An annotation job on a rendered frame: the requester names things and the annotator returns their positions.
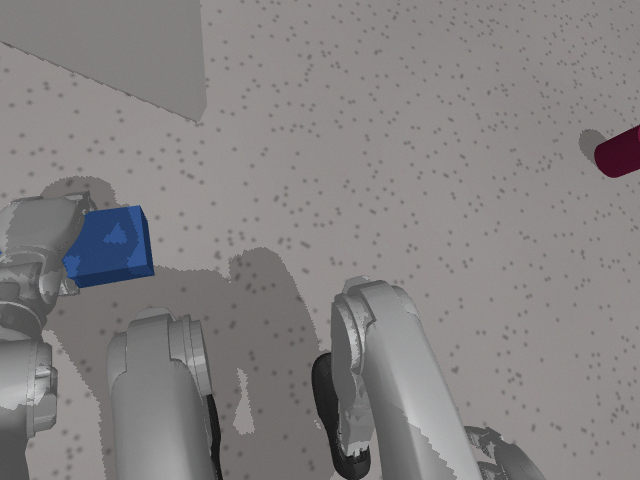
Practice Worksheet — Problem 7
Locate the left robot foot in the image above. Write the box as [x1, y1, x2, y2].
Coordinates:
[206, 394, 223, 480]

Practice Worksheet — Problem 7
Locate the left robot hand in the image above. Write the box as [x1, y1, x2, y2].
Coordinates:
[0, 191, 98, 296]

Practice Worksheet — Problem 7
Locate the right robot foot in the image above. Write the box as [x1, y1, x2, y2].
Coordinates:
[311, 353, 371, 480]

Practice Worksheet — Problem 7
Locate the right robot hand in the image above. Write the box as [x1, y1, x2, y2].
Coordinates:
[464, 426, 546, 480]

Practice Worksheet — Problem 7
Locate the left robot arm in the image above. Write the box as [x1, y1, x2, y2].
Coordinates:
[0, 246, 64, 480]

